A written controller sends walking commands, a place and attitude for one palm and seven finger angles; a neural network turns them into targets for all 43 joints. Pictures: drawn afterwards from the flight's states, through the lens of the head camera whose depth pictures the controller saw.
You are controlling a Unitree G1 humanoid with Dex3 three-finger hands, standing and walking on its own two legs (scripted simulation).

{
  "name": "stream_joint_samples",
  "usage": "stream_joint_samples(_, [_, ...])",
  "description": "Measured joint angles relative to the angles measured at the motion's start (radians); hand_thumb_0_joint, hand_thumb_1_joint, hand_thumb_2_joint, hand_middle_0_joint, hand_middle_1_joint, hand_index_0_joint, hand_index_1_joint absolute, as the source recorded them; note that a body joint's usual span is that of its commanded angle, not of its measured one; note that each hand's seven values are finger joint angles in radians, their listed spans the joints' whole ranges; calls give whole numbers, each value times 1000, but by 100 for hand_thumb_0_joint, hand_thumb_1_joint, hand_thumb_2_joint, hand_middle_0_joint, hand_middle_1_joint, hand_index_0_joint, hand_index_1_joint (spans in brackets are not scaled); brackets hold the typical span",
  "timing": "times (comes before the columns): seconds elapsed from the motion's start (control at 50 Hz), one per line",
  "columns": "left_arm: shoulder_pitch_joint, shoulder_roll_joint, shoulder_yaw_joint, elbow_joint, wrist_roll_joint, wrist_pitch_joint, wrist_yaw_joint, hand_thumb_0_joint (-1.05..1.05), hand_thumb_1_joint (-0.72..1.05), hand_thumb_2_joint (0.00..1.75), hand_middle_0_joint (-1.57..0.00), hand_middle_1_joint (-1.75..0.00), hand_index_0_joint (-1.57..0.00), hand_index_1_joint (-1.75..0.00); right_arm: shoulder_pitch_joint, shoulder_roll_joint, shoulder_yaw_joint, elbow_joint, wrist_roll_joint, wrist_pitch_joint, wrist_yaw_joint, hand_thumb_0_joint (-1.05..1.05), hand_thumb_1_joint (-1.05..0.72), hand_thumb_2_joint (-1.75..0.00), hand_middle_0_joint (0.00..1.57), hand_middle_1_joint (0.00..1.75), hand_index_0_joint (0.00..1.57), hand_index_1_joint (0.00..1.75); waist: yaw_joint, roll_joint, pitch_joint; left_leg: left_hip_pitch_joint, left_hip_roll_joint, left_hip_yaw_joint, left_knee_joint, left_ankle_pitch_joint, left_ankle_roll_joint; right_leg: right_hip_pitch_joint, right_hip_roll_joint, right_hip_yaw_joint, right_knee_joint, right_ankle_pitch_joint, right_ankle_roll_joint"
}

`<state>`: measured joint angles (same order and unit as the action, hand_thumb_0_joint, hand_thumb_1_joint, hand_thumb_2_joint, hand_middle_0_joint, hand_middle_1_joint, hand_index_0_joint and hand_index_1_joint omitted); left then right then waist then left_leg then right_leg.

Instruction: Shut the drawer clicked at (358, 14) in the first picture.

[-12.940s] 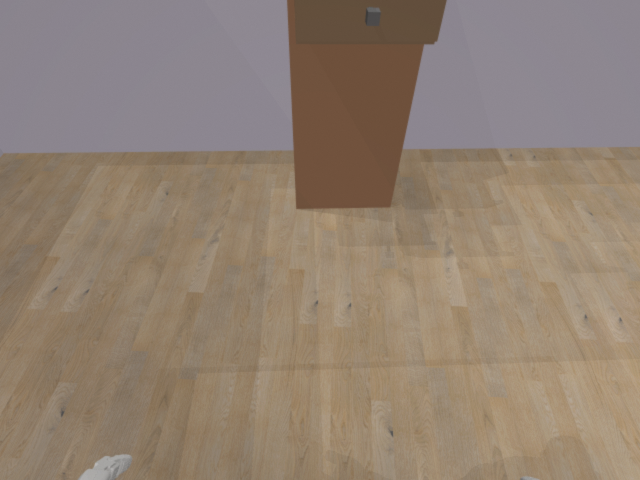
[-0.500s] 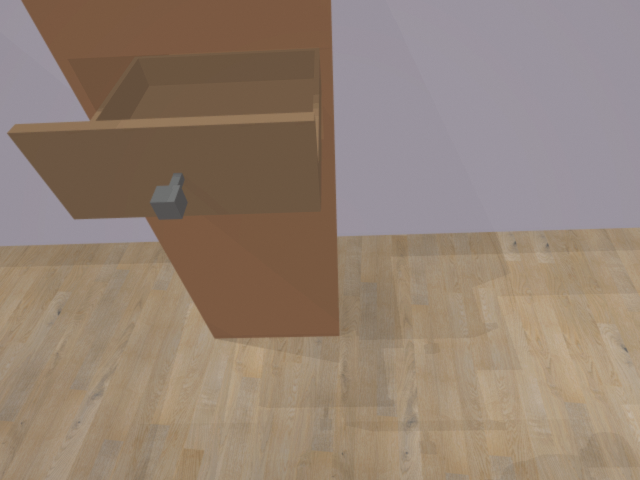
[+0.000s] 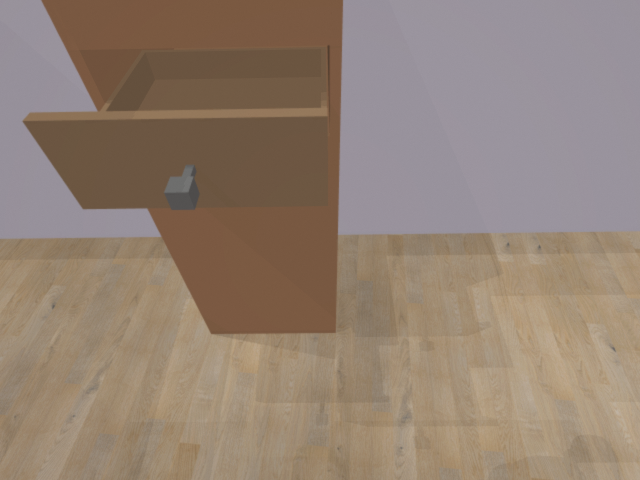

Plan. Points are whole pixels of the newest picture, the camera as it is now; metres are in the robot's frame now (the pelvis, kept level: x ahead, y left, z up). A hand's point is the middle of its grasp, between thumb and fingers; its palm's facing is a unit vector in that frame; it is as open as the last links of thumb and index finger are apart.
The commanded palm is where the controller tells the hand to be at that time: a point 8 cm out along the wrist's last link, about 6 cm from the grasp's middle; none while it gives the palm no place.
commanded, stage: look again from close up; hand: left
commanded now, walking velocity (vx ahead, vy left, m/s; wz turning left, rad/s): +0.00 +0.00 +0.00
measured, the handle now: (185, 184) +0.45 +0.21 +0.13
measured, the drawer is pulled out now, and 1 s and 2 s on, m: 0.19 0.19 0.19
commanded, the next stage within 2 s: raise the hand and make a fist in 1.72 s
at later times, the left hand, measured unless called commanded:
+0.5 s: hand out of the picture +0.01 +0.18 -0.17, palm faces +0.04 -0.98 -0.21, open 7.3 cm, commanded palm none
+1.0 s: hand out of the picture +0.01 +0.17 -0.17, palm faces +0.05 -0.98 -0.22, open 7.3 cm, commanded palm none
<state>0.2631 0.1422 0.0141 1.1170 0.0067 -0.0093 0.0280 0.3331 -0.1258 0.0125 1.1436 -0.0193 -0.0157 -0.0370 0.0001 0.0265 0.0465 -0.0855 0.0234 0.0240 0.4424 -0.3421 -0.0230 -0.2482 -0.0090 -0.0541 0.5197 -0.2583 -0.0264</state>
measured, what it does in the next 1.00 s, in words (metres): stands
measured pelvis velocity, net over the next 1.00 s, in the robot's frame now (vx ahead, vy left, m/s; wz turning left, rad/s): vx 0.00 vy -0.01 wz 0.00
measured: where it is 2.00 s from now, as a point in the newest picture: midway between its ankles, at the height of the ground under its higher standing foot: outside the picture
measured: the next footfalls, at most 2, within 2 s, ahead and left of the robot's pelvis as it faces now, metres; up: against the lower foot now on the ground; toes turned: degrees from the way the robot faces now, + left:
none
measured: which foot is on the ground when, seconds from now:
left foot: down 0.00-1.00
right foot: down 0.00-1.00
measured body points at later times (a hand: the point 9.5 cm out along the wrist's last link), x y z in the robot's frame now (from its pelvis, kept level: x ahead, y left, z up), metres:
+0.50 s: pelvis +0.00 +0.00 +0.00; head +0.02 -0.01 +0.45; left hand +0.00 +0.23 -0.15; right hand -0.01 -0.21 -0.17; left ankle -0.07 +0.13 -0.74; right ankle +0.01 -0.10 -0.74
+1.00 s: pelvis +0.00 -0.01 +0.00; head +0.01 -0.02 +0.45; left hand +0.00 +0.22 -0.15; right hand -0.02 -0.22 -0.17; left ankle -0.07 +0.13 -0.74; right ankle +0.01 -0.10 -0.74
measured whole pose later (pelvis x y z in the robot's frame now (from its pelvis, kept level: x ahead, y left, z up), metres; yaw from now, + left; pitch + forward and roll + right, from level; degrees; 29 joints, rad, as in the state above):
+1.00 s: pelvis +0.00 -0.01 +0.00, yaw +0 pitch -1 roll +1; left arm 0.26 0.15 0.01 1.11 0.01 -0.01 0.03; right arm 0.31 -0.13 0.01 1.14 -0.02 -0.01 -0.04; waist 0.00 0.02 0.04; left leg -0.08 0.03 0.02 0.43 -0.33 -0.04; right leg -0.25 0.00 -0.06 0.51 -0.25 -0.04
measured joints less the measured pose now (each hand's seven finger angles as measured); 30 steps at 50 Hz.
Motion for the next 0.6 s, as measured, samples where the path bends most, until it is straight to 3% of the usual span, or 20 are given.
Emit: stream_joint_samples(0.6, [-3, 3, 0, 1, 3, -3, 1, 0, 92, 90, -20, -29, -20, -30, -31, -11, -6, -8, 1, -3, -4, 0, -90, -90, 20, 30, 19, 29, 5, -6, -1, 9, -1, 2, -8, 0, -1, 1, -1, 2, 8, -9, -1])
